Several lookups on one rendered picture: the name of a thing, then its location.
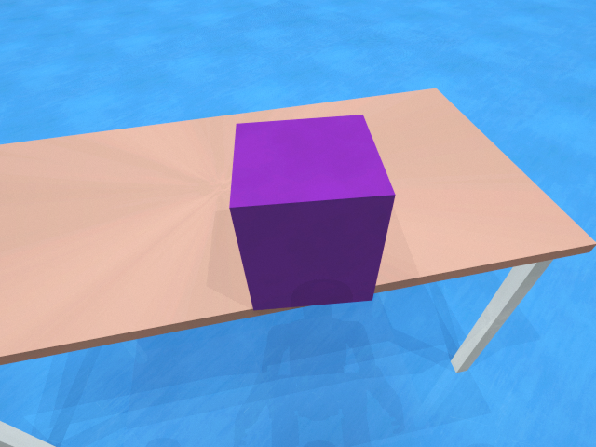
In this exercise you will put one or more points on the table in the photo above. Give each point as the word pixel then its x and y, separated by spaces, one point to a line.
pixel 117 235

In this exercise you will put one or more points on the carton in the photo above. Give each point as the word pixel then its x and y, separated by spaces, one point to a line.
pixel 310 203

